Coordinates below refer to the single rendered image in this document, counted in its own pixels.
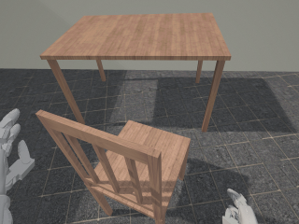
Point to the table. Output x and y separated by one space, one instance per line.
141 37

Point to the robot left forearm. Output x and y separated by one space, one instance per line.
5 215

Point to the robot right hand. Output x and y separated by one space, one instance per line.
244 214

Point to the chair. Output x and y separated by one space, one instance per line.
140 168

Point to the robot left hand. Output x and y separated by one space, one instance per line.
22 166

